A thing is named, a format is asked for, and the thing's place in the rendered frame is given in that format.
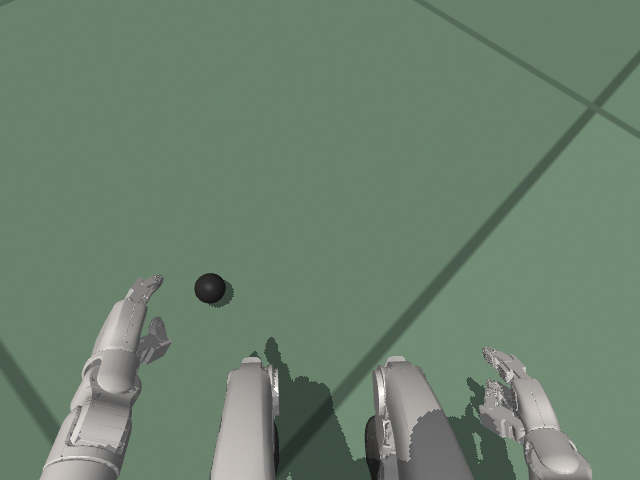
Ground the left robot hand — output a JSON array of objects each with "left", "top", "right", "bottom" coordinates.
[{"left": 91, "top": 275, "right": 172, "bottom": 365}]

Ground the right robot arm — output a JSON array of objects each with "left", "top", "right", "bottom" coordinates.
[{"left": 523, "top": 428, "right": 592, "bottom": 480}]

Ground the left robot arm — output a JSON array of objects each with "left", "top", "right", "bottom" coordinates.
[{"left": 39, "top": 349, "right": 142, "bottom": 480}]

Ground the ball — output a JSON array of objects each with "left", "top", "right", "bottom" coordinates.
[{"left": 194, "top": 273, "right": 226, "bottom": 303}]

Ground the right robot hand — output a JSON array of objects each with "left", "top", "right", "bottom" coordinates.
[{"left": 479, "top": 347, "right": 561, "bottom": 445}]

